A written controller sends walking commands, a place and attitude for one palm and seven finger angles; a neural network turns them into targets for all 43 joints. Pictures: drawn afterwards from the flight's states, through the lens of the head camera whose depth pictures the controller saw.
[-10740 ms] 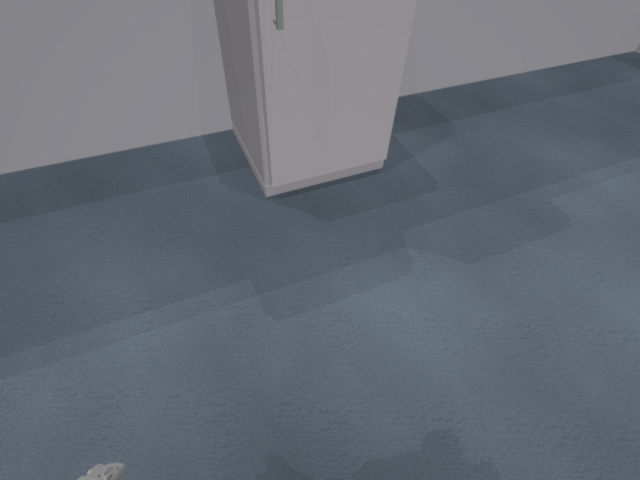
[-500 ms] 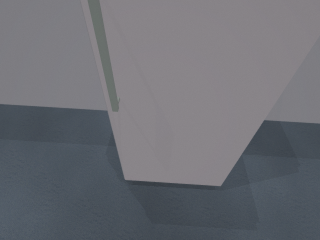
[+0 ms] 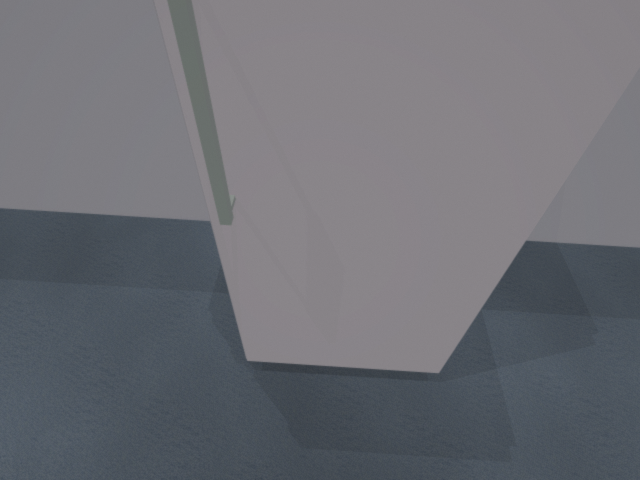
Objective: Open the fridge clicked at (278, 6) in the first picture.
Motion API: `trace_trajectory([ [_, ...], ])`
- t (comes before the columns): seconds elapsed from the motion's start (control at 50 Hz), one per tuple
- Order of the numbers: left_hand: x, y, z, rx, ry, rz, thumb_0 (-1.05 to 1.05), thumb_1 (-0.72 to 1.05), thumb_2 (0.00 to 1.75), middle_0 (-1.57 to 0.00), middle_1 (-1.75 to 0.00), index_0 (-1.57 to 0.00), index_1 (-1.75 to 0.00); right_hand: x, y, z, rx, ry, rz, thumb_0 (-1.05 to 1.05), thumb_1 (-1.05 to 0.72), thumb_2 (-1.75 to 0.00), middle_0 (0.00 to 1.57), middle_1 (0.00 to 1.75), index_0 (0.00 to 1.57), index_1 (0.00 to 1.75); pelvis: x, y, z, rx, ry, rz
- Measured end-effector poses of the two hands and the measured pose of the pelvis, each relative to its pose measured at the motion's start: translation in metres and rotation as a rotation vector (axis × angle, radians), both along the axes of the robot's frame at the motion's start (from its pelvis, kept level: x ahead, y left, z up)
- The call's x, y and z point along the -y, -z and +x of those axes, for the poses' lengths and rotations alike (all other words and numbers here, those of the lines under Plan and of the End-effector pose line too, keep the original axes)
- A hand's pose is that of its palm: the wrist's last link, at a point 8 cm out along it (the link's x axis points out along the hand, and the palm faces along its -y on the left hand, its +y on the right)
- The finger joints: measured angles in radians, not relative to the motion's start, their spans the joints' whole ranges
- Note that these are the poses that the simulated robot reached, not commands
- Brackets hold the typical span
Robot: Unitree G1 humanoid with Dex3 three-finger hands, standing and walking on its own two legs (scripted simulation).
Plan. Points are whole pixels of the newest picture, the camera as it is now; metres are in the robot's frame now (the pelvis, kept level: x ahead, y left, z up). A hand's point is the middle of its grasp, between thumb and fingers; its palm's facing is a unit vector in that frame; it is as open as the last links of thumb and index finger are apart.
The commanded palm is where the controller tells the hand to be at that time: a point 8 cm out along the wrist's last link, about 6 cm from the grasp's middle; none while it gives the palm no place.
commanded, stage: raise the hand to about handle height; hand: left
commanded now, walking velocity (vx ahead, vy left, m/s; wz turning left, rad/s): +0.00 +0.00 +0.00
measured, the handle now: (211, 124) +0.52 +0.20 +0.17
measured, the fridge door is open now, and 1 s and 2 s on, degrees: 0 0 0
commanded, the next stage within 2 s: none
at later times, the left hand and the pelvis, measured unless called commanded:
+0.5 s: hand (201, 434) +0.17 +0.16 -0.02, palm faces -0.01 -1.00 +0.02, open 8.4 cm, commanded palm +0.13 +0.23 -0.01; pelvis -0.01 +0.00 -0.06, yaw +0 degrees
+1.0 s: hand (125, 384) +0.20 +0.23 +0.05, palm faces +0.06 -1.00 -0.08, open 11.5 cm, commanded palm +0.17 +0.28 +0.06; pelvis +0.00 +0.01 -0.04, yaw +2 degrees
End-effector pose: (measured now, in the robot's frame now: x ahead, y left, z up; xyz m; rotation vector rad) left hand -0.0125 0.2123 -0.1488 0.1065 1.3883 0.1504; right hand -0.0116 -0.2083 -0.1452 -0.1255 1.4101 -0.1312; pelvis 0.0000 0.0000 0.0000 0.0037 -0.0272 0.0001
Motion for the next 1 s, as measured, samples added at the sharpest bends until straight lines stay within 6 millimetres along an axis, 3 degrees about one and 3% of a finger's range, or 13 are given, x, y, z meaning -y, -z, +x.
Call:
trace_trajectory([
  [0.14, -0.001, -0.004, 0.005, 0.025, -0.037, 0.009, 0.01, 0.92, 0.89, -0.20, -0.30, -0.20, -0.30, 0.002, 0.000, 0.002, 0.019, -0.001, -0.008, 0.01, -0.92, -0.90, 0.20, 0.30, 0.20, 0.30, -0.001, 0.002, -0.001, 0.000, 0.002, -0.007],
  [0.2, -0.027, -0.050, 0.054, 0.354, -0.102, 0.125, 0.04, 0.95, 0.89, -0.20, -0.31, -0.21, -0.31, 0.016, -0.007, 0.026, 0.234, 0.009, -0.059, 0.02, -0.93, -0.90, 0.20, 0.30, 0.20, 0.30, -0.002, 0.005, 0.001, -0.004, -0.010, -0.001],
  [0.24, -0.033, -0.087, 0.094, 0.608, -0.103, 0.153, 0.05, 0.94, 0.88, -0.20, -0.32, -0.21, -0.32, 0.024, -0.013, 0.051, 0.385, 0.002, -0.082, 0.02, -0.93, -0.90, 0.20, 0.30, 0.20, 0.30, -0.004, 0.008, 0.000, -0.009, -0.028, -0.001],
  [0.3, -0.026, -0.136, 0.153, 0.990, -0.046, 0.121, 0.04, 0.89, 0.86, -0.20, -0.34, -0.20, -0.34, 0.037, -0.025, 0.096, 0.598, -0.040, -0.113, 0.02, -0.93, -0.90, 0.20, 0.30, 0.20, 0.30, -0.005, 0.017, -0.005, -0.044, -0.039, -0.001],
  [0.36, -0.008, -0.163, 0.188, 1.308, 0.033, 0.003, 0.02, 0.82, 0.84, -0.20, -0.38, -0.20, -0.38, 0.045, -0.042, 0.142, 0.776, -0.087, -0.130, 0.02, -0.92, -0.90, 0.20, 0.30, 0.20, 0.30, -0.004, 0.031, -0.008, -0.099, -0.021, 0.006],
  [0.4, 0.004, -0.164, 0.194, 1.428, 0.114, -0.077, 0.02, 0.77, 0.82, -0.20, -0.40, -0.21, -0.40, 0.048, -0.053, 0.169, 0.867, -0.120, -0.134, 0.02, -0.92, -0.90, 0.20, 0.30, 0.20, 0.30, -0.002, 0.041, -0.010, -0.120, -0.010, 0.009],
  [0.46, 0.009, -0.147, 0.182, 1.417, 0.175, -0.133, 0.01, 0.70, 0.80, -0.21, -0.44, -0.22, -0.44, 0.047, -0.068, 0.204, 0.958, -0.154, -0.141, 0.01, -0.92, -0.90, 0.20, 0.30, 0.20, 0.30, 0.002, 0.053, -0.009, -0.142, -0.002, 0.014],
  [0.52, -0.002, -0.128, 0.158, 1.308, 0.119, -0.111, 0.01, 0.62, 0.77, -0.22, -0.49, -0.23, -0.49, 0.039, -0.075, 0.229, 1.001, -0.191, -0.137, 0.01, -0.91, -0.90, 0.20, 0.30, 0.20, 0.30, 0.004, 0.060, -0.006, -0.151, -0.010, 0.007],
  [0.58, -0.021, -0.127, 0.134, 1.266, 0.048, -0.015, 0.01, 0.54, 0.74, -0.23, -0.53, -0.23, -0.53, 0.026, -0.073, 0.243, 1.004, -0.231, -0.113, 0.01, -0.91, -0.90, 0.19, 0.30, 0.20, 0.30, 0.006, 0.063, -0.004, -0.159, -0.030, -0.011],
  [0.66, -0.037, -0.150, 0.128, 1.367, 0.056, 0.069, 0.01, 0.45, 0.70, -0.23, -0.59, -0.24, -0.59, 0.004, -0.055, 0.243, 0.954, -0.284, -0.059, 0.01, -0.91, -0.90, 0.20, 0.30, 0.20, 0.30, 0.008, 0.066, -0.005, -0.166, -0.058, -0.037],
  [0.78, -0.039, -0.172, 0.164, 1.402, 0.191, -0.019, 0.01, 0.30, 0.64, -0.24, -0.68, -0.24, -0.68, -0.014, -0.025, 0.210, 0.832, -0.238, 0.011, 0.01, -0.91, -0.90, 0.20, 0.30, 0.20, 0.30, 0.005, 0.060, -0.008, -0.160, -0.062, -0.048],
  [0.9, -0.058, -0.187, 0.186, 1.336, 0.167, -0.034, 0.00, 0.17, 0.58, -0.25, -0.77, -0.26, -0.77, -0.004, -0.025, 0.171, 0.759, -0.129, -0.014, 0.01, -0.91, -0.90, 0.20, 0.30, 0.20, 0.30, 0.000, 0.046, -0.003, -0.140, -0.038, -0.032],
  [1.0, -0.071, -0.205, 0.189, 1.384, 0.151, 0.001, 0.00, 0.05, 0.53, -0.26, -0.84, -0.26, -0.85, 0.013, -0.034, 0.157, 0.749, -0.122, -0.075, 0.01, -0.91, -0.90, 0.20, 0.30, 0.20, 0.30, -0.006, 0.038, -0.001, -0.121, -0.033, -0.029],
])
